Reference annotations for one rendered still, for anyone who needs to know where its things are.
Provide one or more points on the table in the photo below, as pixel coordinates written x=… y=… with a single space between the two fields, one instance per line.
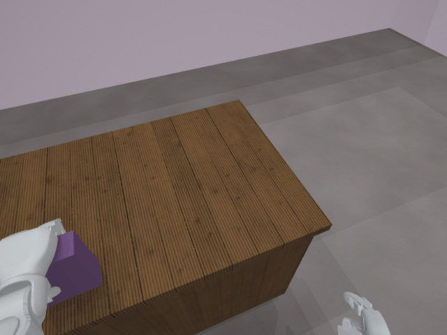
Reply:
x=194 y=218

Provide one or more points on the robot left hand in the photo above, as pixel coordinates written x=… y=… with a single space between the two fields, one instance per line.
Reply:
x=31 y=252

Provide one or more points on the sponge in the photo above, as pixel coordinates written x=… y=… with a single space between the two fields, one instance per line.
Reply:
x=74 y=268

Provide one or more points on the robot right hand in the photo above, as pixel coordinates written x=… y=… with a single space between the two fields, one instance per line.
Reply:
x=372 y=322

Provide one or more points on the robot left forearm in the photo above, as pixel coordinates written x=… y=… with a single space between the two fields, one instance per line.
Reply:
x=23 y=305

